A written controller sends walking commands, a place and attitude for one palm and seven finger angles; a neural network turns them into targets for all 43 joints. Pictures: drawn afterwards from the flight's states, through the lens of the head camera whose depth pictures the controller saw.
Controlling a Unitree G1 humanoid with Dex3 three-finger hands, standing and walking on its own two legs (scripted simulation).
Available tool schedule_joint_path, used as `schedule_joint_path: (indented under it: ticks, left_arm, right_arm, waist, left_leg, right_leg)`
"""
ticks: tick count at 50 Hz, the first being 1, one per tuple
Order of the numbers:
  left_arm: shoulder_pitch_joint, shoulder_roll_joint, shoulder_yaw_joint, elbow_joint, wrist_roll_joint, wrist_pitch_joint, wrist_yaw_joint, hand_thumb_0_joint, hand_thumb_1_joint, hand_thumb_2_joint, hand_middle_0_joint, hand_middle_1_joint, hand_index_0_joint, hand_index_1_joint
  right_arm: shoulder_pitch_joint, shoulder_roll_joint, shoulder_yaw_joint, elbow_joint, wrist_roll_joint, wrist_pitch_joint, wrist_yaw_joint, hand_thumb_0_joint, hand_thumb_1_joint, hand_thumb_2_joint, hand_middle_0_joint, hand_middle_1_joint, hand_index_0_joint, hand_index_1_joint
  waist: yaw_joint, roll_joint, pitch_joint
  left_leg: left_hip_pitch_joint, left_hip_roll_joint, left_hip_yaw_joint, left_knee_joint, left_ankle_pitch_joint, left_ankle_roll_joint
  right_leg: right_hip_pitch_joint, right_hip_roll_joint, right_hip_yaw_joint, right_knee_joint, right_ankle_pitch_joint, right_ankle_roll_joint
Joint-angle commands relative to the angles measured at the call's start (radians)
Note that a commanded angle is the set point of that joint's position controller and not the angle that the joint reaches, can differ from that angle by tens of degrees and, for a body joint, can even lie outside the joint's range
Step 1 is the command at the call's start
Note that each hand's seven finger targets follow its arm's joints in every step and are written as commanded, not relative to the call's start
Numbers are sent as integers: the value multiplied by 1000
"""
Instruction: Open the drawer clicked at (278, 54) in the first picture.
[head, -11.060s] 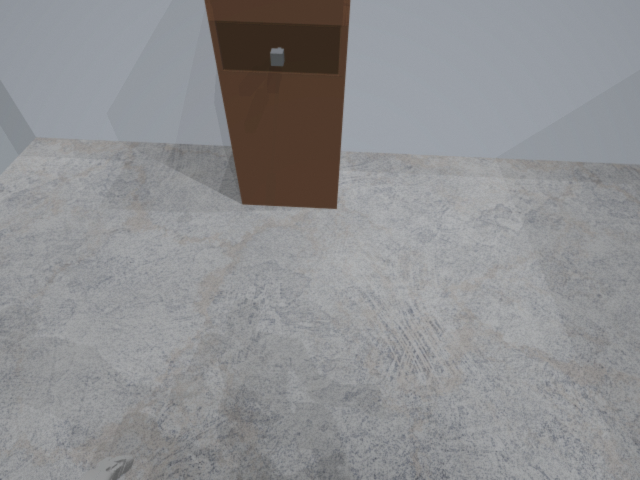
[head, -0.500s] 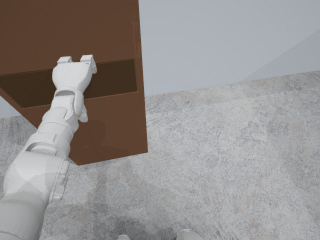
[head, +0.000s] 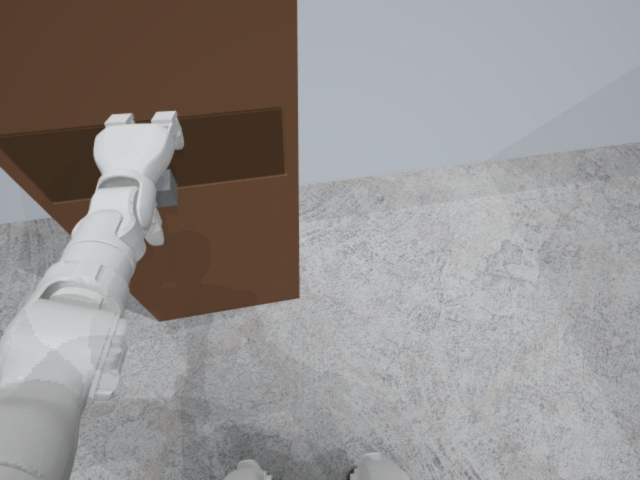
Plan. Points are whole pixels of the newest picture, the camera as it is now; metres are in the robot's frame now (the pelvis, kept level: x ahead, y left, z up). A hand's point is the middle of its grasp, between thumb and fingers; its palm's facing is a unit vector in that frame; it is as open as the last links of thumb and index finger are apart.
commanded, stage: move the hooked fingers above the handle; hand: left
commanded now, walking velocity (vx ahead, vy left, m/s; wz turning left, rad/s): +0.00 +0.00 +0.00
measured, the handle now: (160, 178) +0.55 +0.20 -0.03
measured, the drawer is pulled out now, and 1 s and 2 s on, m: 0.00 0.00 0.00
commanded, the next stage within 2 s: none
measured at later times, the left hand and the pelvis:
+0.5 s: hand (150, 167) +0.52 +0.19 +0.04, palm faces -0.10 -0.01 -1.00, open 13.7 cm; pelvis +0.01 -0.01 +0.01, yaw -1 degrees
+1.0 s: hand (150, 165) +0.52 +0.19 +0.04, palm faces -0.03 -0.03 -1.00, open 13.6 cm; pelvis +0.02 +0.00 +0.00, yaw +0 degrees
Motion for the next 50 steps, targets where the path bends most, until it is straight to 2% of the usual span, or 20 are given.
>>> schedule_joint_path:
  ticks: [1,4,6,8,9,10,12,14,19,21,23,26,27,28,33,34,39,43,47,50]
  left_arm:
    - [-566,180,64,-234,11,-11,110,0,-500,300,-300,-1200,-300,-1200]
    - [-603,210,91,-247,29,31,162,0,-500,300,-300,-1200,-300,-1200]
    - [-594,244,115,-228,34,75,179,0,-500,300,-300,-1200,-300,-1200]
    - [-567,283,138,-178,31,127,173,0,-500,300,-300,-1200,-300,-1200]
    - [-547,246,109,-160,26,150,163,0,-500,300,-300,-1200,-300,-1200]
    - [-552,253,111,-148,20,166,154,0,-500,300,-300,-1200,-300,-1200]
    - [-546,317,149,-131,18,184,134,0,-500,300,-300,-1200,-300,-1200]
    - [-497,310,138,-121,8,187,106,0,-500,300,-300,-1200,-300,-1200]
    - [-435,293,114,-91,-3,139,47,0,-500,300,-300,-1200,-300,-1200]
    - [-420,318,130,-111,0,104,35,0,-500,300,-300,-1200,-300,-1200]
    - [-388,286,112,-132,0,66,25,0,-500,300,-300,-1200,-300,-1200]
    - [-379,241,80,-123,6,34,25,0,-500,300,-300,-1200,-300,-1200]
    - [-424,218,60,-152,2,19,27,0,-500,300,-300,-1200,-300,-1200]
    - [-431,245,83,-174,2,4,33,0,-500,300,-300,-1200,-300,-1200]
    - [-538,219,69,-274,-4,-40,73,0,-500,300,-300,-1200,-300,-1200]
    - [-539,226,76,-263,1,-36,85,0,-500,300,-300,-1200,-300,-1200]
    - [-545,234,108,-284,15,19,140,0,-500,300,-300,-1200,-300,-1200]
    - [-523,222,103,-266,5,84,133,0,-500,300,-300,-1200,-300,-1200]
    - [-448,283,149,-237,-7,107,99,0,-500,300,-300,-1200,-300,-1200]
    - [-393,219,93,-203,-5,109,66,0,-500,300,-300,-1200,-300,-1200]
  right_arm:
    - [155,-159,-60,-27,-9,-15,-2,0,-900,-900,200,300,200,300]
    - [148,-160,-61,-16,-19,-12,11,0,-900,-900,200,300,200,300]
    - [141,-162,-53,-19,-21,-4,16,0,-900,-900,200,300,200,300]
    - [136,-165,-46,-21,-17,6,17,0,-900,-900,200,300,200,300]
    - [131,-161,-46,-25,-13,12,18,0,-900,-900,200,300,200,300]
    - [128,-164,-44,-24,-10,15,16,0,-900,-900,200,300,200,300]
    - [119,-173,-38,-25,-8,25,8,0,-900,-900,200,300,200,300]
    - [111,-164,-33,-42,0,31,2,0,-900,-900,200,300,200,300]
    - [102,-165,-27,-56,12,27,-21,0,-900,-900,200,300,200,300]
    - [105,-167,-29,-62,11,20,-28,0,-900,-900,200,300,200,300]
    - [113,-161,-33,-70,11,14,-29,0,-900,-900,200,300,200,300]
    - [124,-161,-41,-60,12,6,-28,0,-900,-900,200,300,200,300]
    - [129,-160,-43,-55,9,3,-27,0,-900,-900,200,300,200,300]
    - [136,-161,-47,-54,9,-1,-26,0,-900,-900,200,300,200,300]
    - [154,-157,-63,-24,-4,-9,-17,0,-900,-900,200,300,200,300]
    - [155,-158,-63,-17,-4,-10,-15,0,-900,-900,200,300,200,300]
    - [153,-156,-67,-3,-18,-4,7,0,-900,-900,200,300,200,300]
    - [140,-158,-62,-13,-15,11,16,0,-900,-900,200,300,200,300]
    - [118,-161,-52,-26,-9,23,7,0,-900,-900,200,300,200,300]
    - [108,-156,-50,-37,2,23,2,0,-900,-900,200,300,200,300]
  waist:
    - [-45,102,-443]
    - [-36,163,-491]
    - [-27,151,-529]
    - [-21,109,-536]
    - [-23,102,-510]
    - [-28,77,-494]
    - [-21,33,-492]
    - [-6,16,-489]
    - [-17,-57,-378]
    - [-11,-65,-387]
    - [-2,-36,-409]
    - [-23,-42,-358]
    - [-36,-38,-369]
    - [-28,-14,-391]
    - [-50,69,-482]
    - [-48,77,-470]
    - [-22,181,-552]
    - [-22,105,-540]
    - [5,35,-523]
    - [1,16,-433]
  left_leg:
    - [406,-14,-19,-35,406,19]
    - [429,-16,-13,-19,468,14]
    - [422,-20,-8,-20,490,12]
    - [386,-24,3,-23,504,15]
    - [376,-26,10,-31,492,16]
    - [361,-27,17,-38,477,20]
    - [326,-30,24,-49,459,26]
    - [311,-36,36,-65,434,30]
    - [263,-35,45,-96,336,39]
    - [257,-36,48,-93,329,42]
    - [273,-37,50,-89,346,40]
    - [272,-33,48,-77,323,38]
    - [279,-33,45,-73,329,39]
    - [292,-33,44,-70,331,39]
    - [371,-32,24,-29,419,35]
    - [370,-32,18,-27,425,33]
    - [462,-22,5,-5,591,15]
    - [438,-25,15,-20,599,20]
    - [384,-33,29,-50,561,27]
    - [370,-30,35,-78,512,29]
  right_leg:
    - [43,60,-67,-50,252,-56]
    - [47,60,-71,-38,287,-58]
    - [90,61,-75,-32,318,-57]
    - [147,59,-72,-32,371,-52]
    - [158,60,-72,-44,376,-50]
    - [177,58,-69,-54,387,-47]
    - [234,53,-57,-61,419,-43]
    - [283,50,-50,-74,435,-39]
    - [283,43,-38,-108,385,-31]
    - [294,40,-30,-107,388,-29]
    - [296,41,-30,-103,399,-33]
    - [230,44,-32,-107,359,-32]
    - [229,44,-31,-107,363,-33]
    - [224,45,-29,-103,357,-34]
    - [179,50,-31,-77,391,-40]
    - [162,52,-37,-73,381,-43]
    - [137,60,-60,-41,428,-52]
    - [208,60,-60,-59,486,-43]
    - [317,52,-47,-74,546,-41]
    - [287,53,-53,-96,494,-40]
